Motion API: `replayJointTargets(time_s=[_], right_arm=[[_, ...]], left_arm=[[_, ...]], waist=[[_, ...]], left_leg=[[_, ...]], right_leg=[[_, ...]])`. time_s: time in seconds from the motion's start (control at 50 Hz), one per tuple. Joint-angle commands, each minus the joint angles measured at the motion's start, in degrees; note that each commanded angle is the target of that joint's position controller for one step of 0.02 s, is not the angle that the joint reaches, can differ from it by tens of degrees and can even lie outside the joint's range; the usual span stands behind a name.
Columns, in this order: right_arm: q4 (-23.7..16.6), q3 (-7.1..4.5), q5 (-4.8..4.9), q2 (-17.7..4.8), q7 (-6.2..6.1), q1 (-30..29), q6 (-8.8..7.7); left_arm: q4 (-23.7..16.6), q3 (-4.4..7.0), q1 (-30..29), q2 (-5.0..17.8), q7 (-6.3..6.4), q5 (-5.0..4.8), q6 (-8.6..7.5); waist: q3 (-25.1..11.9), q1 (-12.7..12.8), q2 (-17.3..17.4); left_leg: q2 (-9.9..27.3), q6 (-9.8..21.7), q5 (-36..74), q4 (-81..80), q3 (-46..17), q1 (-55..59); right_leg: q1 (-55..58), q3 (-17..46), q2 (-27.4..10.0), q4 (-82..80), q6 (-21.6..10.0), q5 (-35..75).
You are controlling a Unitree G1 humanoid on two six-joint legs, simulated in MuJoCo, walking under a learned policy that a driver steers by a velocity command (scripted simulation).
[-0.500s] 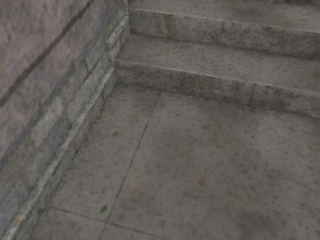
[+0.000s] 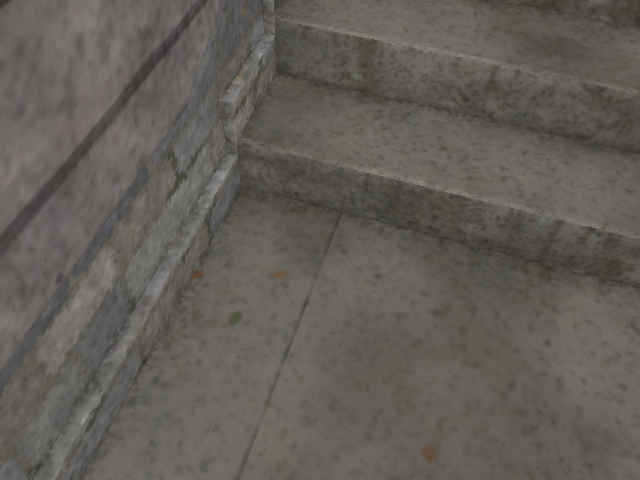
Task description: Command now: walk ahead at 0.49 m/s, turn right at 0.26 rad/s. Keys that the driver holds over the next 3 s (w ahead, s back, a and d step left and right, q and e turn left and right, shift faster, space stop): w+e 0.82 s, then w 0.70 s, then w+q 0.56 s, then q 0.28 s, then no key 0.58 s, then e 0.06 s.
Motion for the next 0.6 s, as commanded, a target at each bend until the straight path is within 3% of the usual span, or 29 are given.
replayJointTargets(time_s=[0.02, 0.06, 0.08, 0.12, 0.16, 0.2, 0.22, 0.26, 0.28, 0.3, 0.34, 0.38, 0.4, 0.42, 0.44, 0.46, 0.48, 0.5, 0.52, 0.54, 0.56, 0.58, 0.6], right_arm=[[0.7, -1.25, -0.75, -6.7, -0.71, 4.6, -2.01], [2.5, -0.74, -1.33, -4.5, -1.3, 5.6, -2.56], [3.5, -1.2, -1.33, -6.1, -1.83, 7.2, -2.82], [4.1, -1.54, -1.27, -6.6, -2.84, 8.4, -2.61], [4.3, -1.52, -2.17, -7.2, -3.67, 8.8, -1.72], [4.3, -1.18, -1.79, -7.3, -4.59, 9.4, -1.17], [4.3, -1.18, -2.21, -7.9, -4.62, 10.2, -0.99], [4.6, -1.06, -2.07, -8.5, -5.24, 12.3, -0.63], [4.6, -1.24, -1.08, -9.4, -5.29, 13.5, -0.39], [4.8, -0.96, -1.55, -8.9, -5.61, 14.0, 0.31], [3.9, -1.67, -1.61, -11.3, -5.8, 13.5, 1.17], [3.5, -1.71, -0.41, -11.1, -5.96, 13.4, 1.91], [3.8, -1.83, 0.0, -11.3, -5.68, 13.6, 2.28], [2.7, -2.12, -0.06, -11.8, -5.28, 12.7, 2.14], [2.4, -2.55, 0.47, -12.9, -5.32, 12.2, 2.43], [2.3, -2.8, 0.59, -14.0, -5.34, 11.1, 2.76], [1.9, -3.06, 0.85, -15.0, -5.18, 10.3, 2.94], [1.1, -2.43, 0.42, -13.8, -5.02, 10.6, 2.11], [-2.2, 0.61, -1.61, -3.7, -3.52, 17.2, -0.1], [-4.3, 0.03, -0.63, -5.0, -2.85, 12.2, -0.6], [-5.7, 0.39, -0.44, -5.8, -2.98, 7.0, -1.05], [-5.6, 0.7, -1.07, -6.3, -3.09, 6.6, -1.36], [-5.2, 0.69, -1.98, -6.8, -2.89, 6.9, -1.04]], left_arm=[[-4.0, 1.38, 0.6, 5.1, 0.69, 1.08, -0.59], [-2.9, 1.95, 3.3, 3.7, -0.03, 0.61, 1.63], [-3.5, 2.15, 2.8, 3.6, -0.17, 1.53, 2.52], [-5.1, 2.55, 0.1, 3.1, -0.3, 1.67, 3.81], [-7.2, 3.16, -3.3, 3.3, -0.23, 1.51, 3.79], [-8.6, 3.09, -7.4, 2.9, -0.37, 1.57, 3.05], [-9.2, 3.32, -9.8, 3.2, -0.54, 1.64, 2.76], [-11.1, 2.85, -14.7, 2.4, -1.63, 1.62, 1.98], [-12.1, 2.5, -16.8, 2.0, -2.39, 1.5, 1.94], [-12.6, 2.63, -17.8, 2.4, -3.11, 1.05, 1.95], [-15.0, 2.29, -21.9, 2.3, -4.43, 0.64, 1.37], [-16.7, 1.56, -23.3, 1.5, -5.67, 0.35, 1.21], [-17.1, 1.42, -22.7, 1.2, -6.08, 0.45, 1.25], [-17.4, 1.78, -21.5, 2.7, -5.97, 0.24, 1.7], [-17.6, 2.5, -19.0, 4.5, -5.79, 0.31, 2.04], [-16.7, 3.3, -13.7, 6.0, -5.65, 0.38, 2.31], [-15.1, 4.74, -5.5, 8.5, -5.05, 0.44, 2.52], [-13.2, 6.88, 3.4, 13.3, -3.36, 0.39, 3.39], [-13.3, 8.2, 2.7, 21.1, -2.57, 0.94, 3.44], [-12.5, 7.11, 5.6, 16.9, -1.86, 7.01, 4.15], [-12.0, 6.77, 3.4, 15.2, -1.36, 6.74, 3.98], [-11.6, 5.58, 0.9, 11.8, -1.43, 4.87, 3.92], [-11.6, 4.84, -1.9, 10.2, -1.6, 3.92, 3.55]], waist=[[-8.3, -0.9, 1.8], [-6.2, 0.6, 4.5], [-3.9, 0.9, 4.7], [-1.6, 0.7, 4.9], [0.0, 0.5, 4.3], [2.1, -0.1, 5.6], [2.4, -1.3, 4.7], [3.1, -2.8, 3.6], [3.6, -3.4, 2.9], [3.8, -3.8, 3.3], [4.8, -4.9, 2.2], [4.6, -5.0, 2.3], [3.5, -4.0, 3.3], [2.2, -3.6, 5.2], [-0.4, -1.9, 6.5], [-3.9, 1.5, 6.8], [-8.4, 6.5, 6.4], [-13.5, 10.2, 1.4], [-19.6, 1.9, -15.5], [-25.0, 4.9, -5.5], [-18.6, 4.3, 0.0], [-12.5, 2.6, 3.6], [-8.8, 0.2, 3.3]], left_leg=[[17.9, 6.7, -6.3, -22.7, -23.1, 19.0], [16.3, 6.6, 2.2, -24.1, -15.1, 15.7], [15.7, 7.3, 4.1, -25.3, -10.9, 14.5], [15.4, 7.9, 3.4, -26.7, -6.8, 14.4], [14.9, 6.7, 3.1, -26.7, -4.1, 14.2], [14.1, 5.4, -0.7, -28.2, -1.3, 14.1], [13.8, 4.8, 1.4, -28.0, 0.1, 15.2], [14.6, 4.4, 3.1, -27.6, 2.0, 19.3], [15.8, 4.7, 3.9, -28.5, 2.4, 20.9], [15.5, 4.4, 5.4, -27.5, 3.7, 24.0], [16.5, 4.3, 7.0, -26.7, 5.3, 27.0], [17.4, 4.0, 10.3, -23.7, 6.6, 31.8], [18.0, 4.0, 18.6, -21.0, 7.4, 33.4], [17.5, 3.4, 30.4, -17.4, 9.4, 33.8], [17.2, 2.7, 40.7, -12.2, 9.9, 34.9], [16.9, 2.4, 50.6, -3.8, 10.2, 33.5], [15.6, 0.8, 50.9, 7.3, 10.8, 29.1], [13.2, -1.8, 35.7, 22.6, 10.0, 16.5], [1.0, -5.5, -22.6, 45.3, 5.0, -11.1], [-0.5, -3.0, -24.1, 53.6, -5.4, -15.3], [3.1, -1.6, -16.5, 52.8, -8.0, -18.0], [5.9, -1.1, -11.9, 46.9, -7.5, -17.2], [7.2, -1.0, -10.2, 41.6, -7.6, -13.5]], right_leg=[[-17.3, 4.3, -7.7, 3.6, -1.9, 9.0], [-15.1, 5.8, -8.3, 0.1, -1.7, 10.7], [-17.2, 4.3, -8.4, 0.3, -1.4, 11.1], [-22.4, 4.4, -8.4, -1.0, -0.8, 15.6], [-26.1, 3.7, -7.0, -4.2, 0.1, 20.0], [-28.0, 2.3, -6.4, -10.1, 1.0, 26.0], [-28.4, 1.6, -5.6, -13.7, 0.9, 29.8], [-30.1, -0.3, -5.0, -20.2, 0.8, 33.3], [-29.9, -0.9, -4.7, -22.9, 0.6, 33.3], [-30.6, -1.6, -4.7, -24.6, 0.1, 33.1], [-30.6, -4.3, -4.9, -29.2, -0.6, 31.8], [-30.8, -6.2, -4.9, -33.1, -1.6, 27.1], [-28.6, -7.8, -3.7, -33.4, -2.5, 23.8], [-24.8, -10.2, -2.2, -33.3, -3.8, 22.4], [-20.7, -11.8, -0.2, -33.2, -4.9, 18.8], [-12.8, -13.4, 2.7, -32.9, -6.2, 16.2], [-0.1, -12.6, 5.0, -36.5, -8.4, 17.5], [17.3, -4.2, 1.7, -37.6, -10.6, 20.3], [39.1, 28.4, -13.2, -40.5, -21.8, 15.2], [38.7, 41.7, -18.3, -50.7, -23.0, 19.5], [34.2, 32.8, -16.3, -50.5, -20.0, 22.0], [25.8, 25.4, -14.6, -51.0, -17.7, 25.0], [17.9, 20.9, -12.0, -52.6, -15.7, 27.8]])
Next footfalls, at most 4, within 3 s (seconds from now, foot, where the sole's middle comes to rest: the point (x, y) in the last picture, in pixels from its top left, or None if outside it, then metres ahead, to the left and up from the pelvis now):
0.50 right None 0.44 -0.18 -0.76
1.02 left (394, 330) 0.79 -0.14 -0.76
1.50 right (495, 312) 0.85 -0.39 -0.76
2.02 left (475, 161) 1.18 -0.35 -0.59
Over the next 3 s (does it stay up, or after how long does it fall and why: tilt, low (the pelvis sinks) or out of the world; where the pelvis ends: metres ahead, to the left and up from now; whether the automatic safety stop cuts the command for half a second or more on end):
stays up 1.35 -0.42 0.33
